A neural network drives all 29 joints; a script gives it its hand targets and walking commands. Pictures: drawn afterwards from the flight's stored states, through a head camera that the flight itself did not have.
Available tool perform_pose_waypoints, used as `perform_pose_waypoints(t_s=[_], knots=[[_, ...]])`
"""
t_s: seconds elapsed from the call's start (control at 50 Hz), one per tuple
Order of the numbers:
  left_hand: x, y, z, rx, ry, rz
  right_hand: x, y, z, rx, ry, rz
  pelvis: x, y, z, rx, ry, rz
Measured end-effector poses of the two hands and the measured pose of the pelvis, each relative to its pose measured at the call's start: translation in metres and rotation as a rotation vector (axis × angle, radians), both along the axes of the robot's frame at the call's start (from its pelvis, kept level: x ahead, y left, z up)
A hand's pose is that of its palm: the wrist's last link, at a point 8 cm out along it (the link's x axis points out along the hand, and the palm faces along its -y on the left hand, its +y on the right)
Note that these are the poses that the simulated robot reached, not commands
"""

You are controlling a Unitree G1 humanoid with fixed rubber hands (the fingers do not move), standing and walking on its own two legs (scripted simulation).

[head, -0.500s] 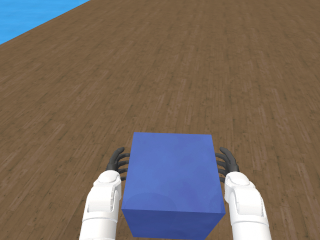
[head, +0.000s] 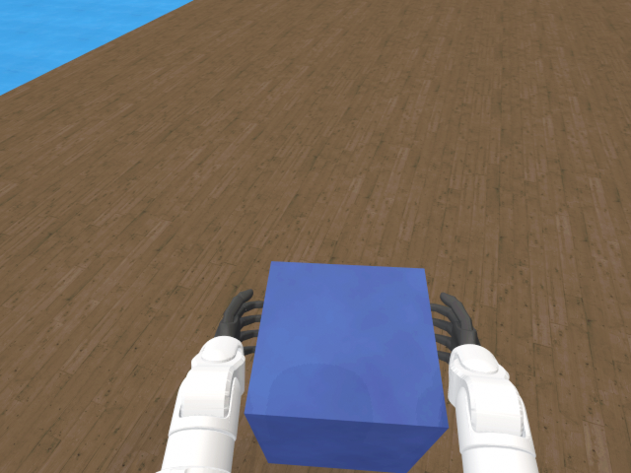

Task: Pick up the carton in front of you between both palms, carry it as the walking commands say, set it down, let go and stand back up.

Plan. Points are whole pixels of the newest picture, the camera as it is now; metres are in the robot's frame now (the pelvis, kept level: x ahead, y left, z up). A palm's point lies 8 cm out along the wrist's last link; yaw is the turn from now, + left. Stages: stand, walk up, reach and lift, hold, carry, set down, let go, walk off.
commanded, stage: hold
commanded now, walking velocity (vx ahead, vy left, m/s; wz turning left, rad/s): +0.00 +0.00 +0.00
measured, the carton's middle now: (341, 371) +0.29 -0.01 -0.05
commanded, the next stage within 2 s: set down in 0.04 s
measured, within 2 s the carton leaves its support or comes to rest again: neither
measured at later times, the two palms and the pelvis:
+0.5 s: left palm (246, 357) +0.32 +0.14 -0.07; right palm (439, 351) +0.33 -0.16 -0.07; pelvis -0.04 -0.06 -0.04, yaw +6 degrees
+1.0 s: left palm (266, 368) +0.38 +0.13 -0.24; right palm (419, 379) +0.37 -0.16 -0.24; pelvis -0.05 -0.04 -0.16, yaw +7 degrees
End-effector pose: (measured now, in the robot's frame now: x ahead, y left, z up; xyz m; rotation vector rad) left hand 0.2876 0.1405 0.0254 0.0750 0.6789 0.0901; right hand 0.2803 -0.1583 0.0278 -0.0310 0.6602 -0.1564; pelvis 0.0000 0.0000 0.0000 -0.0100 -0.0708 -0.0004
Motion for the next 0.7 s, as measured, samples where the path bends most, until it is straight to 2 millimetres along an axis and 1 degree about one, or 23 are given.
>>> perform_pose_waypoints(t_s=[0.08, 0.14, 0.18, 0.24, 0.3, 0.34, 0.42, 0.54, 0.62, 0.7], knots=[[-0.014, 0.013, 0.003, -0.007, -0.006, 0.09, 0.011, 0.014, 0.003, 0.001, -0.006, 0.082, -0.003, -0.01, 0.001, 0.007, -0.013, 0.048], [-0.017, 0.013, 0.004, -0.012, -0.006, 0.125, 0.019, 0.015, 0.005, 0.011, -0.006, 0.108, -0.005, -0.018, 0.001, 0.008, -0.021, 0.076], [-0.013, 0.01, 0.003, -0.01, 0.001, 0.126, 0.023, 0.011, 0.004, 0.023, 0.001, 0.103, -0.008, -0.024, 0.0, 0.008, -0.023, 0.089], [-0.003, 0.002, -0.003, -0.008, 0.017, 0.11, 0.031, 0.004, -0.001, 0.043, 0.017, 0.077, -0.013, -0.034, -0.003, 0.006, -0.017, 0.103], [0.009, -0.003, -0.013, -0.009, 0.029, 0.093, 0.037, -0.002, -0.011, 0.054, 0.028, 0.054, -0.017, -0.043, -0.007, 0.004, 0.007, 0.109], [0.015, -0.004, -0.022, -0.004, 0.037, 0.085, 0.042, -0.003, -0.021, 0.056, 0.033, 0.048, -0.021, -0.049, -0.011, 0.003, 0.035, 0.108], [0.025, -0.004, -0.052, 0.015, 0.053, 0.071, 0.05, -0.003, -0.053, 0.05, 0.044, 0.047, -0.028, -0.058, -0.021, 0.003, 0.129, 0.106], [0.034, -0.002, -0.119, 0.03, 0.055, 0.044, 0.053, -0.001, -0.121, 0.035, 0.041, 0.041, -0.042, -0.066, -0.045, 0.005, 0.322, 0.106], [0.043, -0.001, -0.163, 0.022, 0.039, 0.02, 0.052, -0.001, -0.166, 0.045, 0.024, 0.005, -0.05, -0.065, -0.067, 0.002, 0.455, 0.105], [0.057, -0.001, -0.193, 0.006, 0.01, 0.002, 0.056, -0.001, -0.198, 0.066, -0.007, -0.036, -0.055, -0.06, -0.091, -0.006, 0.564, 0.104]])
